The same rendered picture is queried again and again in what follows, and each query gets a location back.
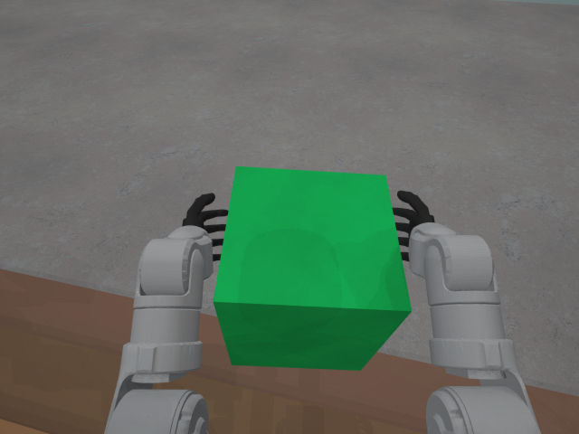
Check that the robot left upper arm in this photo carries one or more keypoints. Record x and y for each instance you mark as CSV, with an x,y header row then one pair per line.
x,y
160,412

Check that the robot right forearm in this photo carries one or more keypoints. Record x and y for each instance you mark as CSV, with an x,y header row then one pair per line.
x,y
468,333

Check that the robot left forearm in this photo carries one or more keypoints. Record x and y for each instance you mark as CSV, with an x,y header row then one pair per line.
x,y
165,327

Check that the carton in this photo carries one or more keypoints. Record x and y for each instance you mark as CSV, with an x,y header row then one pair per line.
x,y
311,273

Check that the robot left hand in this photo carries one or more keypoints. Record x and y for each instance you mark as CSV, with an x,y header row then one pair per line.
x,y
196,217

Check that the robot right hand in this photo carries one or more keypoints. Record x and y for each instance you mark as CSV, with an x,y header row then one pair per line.
x,y
418,216

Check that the robot right upper arm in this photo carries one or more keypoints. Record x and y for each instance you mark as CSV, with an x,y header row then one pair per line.
x,y
478,410

